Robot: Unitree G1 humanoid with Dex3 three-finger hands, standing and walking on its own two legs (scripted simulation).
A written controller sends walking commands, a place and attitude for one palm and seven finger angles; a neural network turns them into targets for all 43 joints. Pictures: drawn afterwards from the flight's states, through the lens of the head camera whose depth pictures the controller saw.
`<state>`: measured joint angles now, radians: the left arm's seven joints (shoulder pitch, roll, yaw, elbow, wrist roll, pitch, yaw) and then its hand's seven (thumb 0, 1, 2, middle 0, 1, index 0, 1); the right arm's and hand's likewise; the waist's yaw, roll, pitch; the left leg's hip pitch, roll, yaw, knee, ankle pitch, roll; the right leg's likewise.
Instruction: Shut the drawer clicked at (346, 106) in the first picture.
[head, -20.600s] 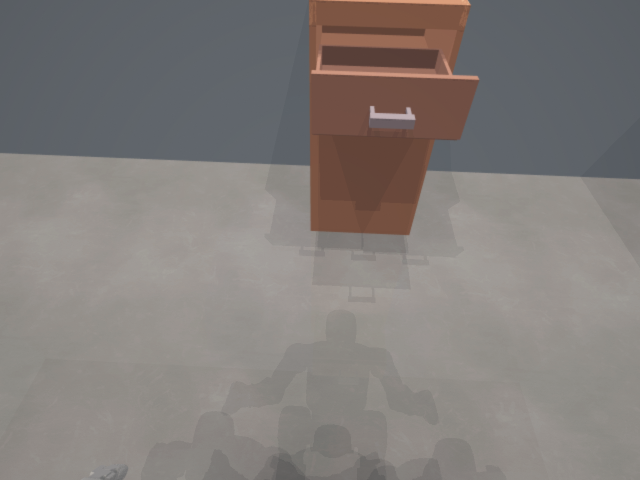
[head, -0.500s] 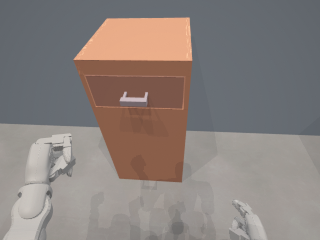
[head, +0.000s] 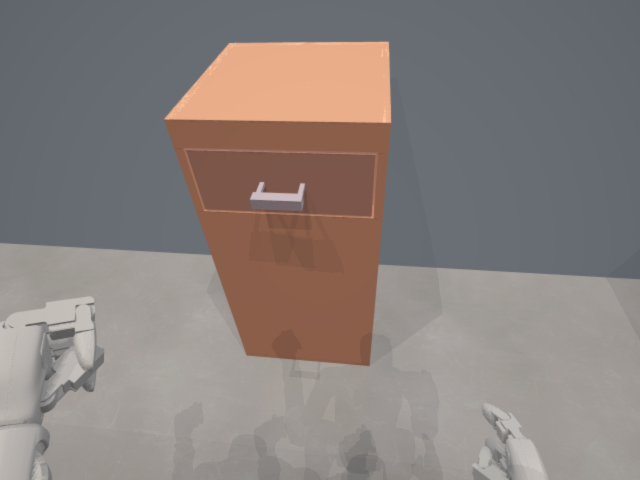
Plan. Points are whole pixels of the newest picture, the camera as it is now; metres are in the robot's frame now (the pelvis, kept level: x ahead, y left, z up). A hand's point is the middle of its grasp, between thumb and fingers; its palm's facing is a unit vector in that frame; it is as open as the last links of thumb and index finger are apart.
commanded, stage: step back with the hand held close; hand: left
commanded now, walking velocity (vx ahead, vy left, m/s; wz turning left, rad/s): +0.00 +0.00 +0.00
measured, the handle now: (279, 194) +0.65 +0.18 -0.01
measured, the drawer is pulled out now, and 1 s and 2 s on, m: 0.00 0.00 0.00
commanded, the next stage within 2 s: stop stepping back and stand still in 1.50 s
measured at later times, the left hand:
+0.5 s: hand (66, 359) +0.17 +0.27 +0.15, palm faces +0.29 -0.80 -0.53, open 3.2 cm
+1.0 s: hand out of the picture +0.10 +0.28 +0.16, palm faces +0.39 -0.75 -0.53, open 3.2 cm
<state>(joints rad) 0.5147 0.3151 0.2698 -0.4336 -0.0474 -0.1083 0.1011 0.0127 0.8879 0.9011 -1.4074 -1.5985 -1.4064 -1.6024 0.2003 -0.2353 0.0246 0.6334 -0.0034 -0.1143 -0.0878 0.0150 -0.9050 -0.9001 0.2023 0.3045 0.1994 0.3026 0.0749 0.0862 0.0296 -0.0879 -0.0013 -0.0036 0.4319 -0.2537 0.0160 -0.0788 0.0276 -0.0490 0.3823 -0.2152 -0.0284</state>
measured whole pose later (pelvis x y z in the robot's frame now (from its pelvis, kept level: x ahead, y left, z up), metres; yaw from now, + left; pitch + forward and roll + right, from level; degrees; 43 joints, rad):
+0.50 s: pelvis -0.02 +0.03 +0.00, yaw -1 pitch +1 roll +0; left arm 0.64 0.42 0.37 -0.55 -0.04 -0.19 0.11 0.01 0.89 0.90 -1.40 -1.60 -1.40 -1.60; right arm 0.17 -0.23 -0.02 0.56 0.00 0.01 -0.08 0.01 -0.91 -0.90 0.20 0.30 0.20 0.30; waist 0.01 0.02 0.03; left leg -0.27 -0.05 0.03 0.46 -0.21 0.06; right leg -0.28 -0.02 -0.02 0.44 -0.18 0.02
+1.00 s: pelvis -0.09 +0.03 -0.02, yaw +2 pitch +0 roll -2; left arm 0.59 0.42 0.42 -0.59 0.03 -0.27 0.13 0.01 0.88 0.90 -1.41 -1.60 -1.41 -1.60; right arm 0.24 -0.22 -0.01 0.56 -0.01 -0.07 -0.08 0.01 -0.90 -0.90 0.20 0.30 0.20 0.30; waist -0.01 0.00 0.03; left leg -0.44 -0.04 -0.02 0.62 -0.18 0.07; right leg -0.37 0.05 0.05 0.61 -0.23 0.02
